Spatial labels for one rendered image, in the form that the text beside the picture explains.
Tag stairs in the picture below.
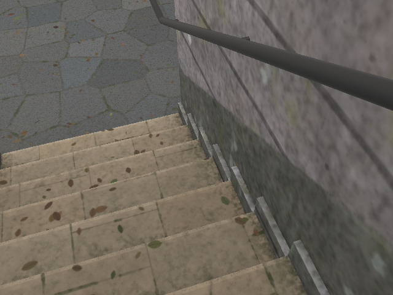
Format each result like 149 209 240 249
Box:
0 113 307 295

